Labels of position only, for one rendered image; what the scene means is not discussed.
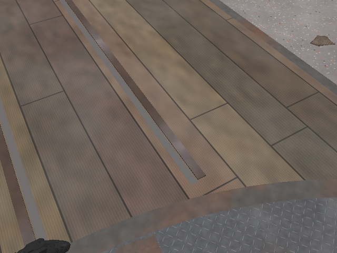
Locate left robot hand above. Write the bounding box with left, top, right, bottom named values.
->
left=15, top=238, right=71, bottom=253

